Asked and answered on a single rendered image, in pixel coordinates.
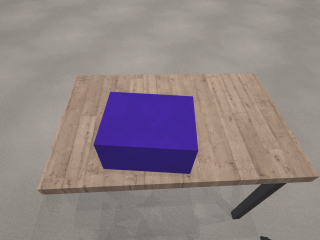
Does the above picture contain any table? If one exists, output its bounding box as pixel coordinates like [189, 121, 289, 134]
[37, 73, 320, 219]

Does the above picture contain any carton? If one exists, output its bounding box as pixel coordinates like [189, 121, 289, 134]
[93, 91, 198, 174]

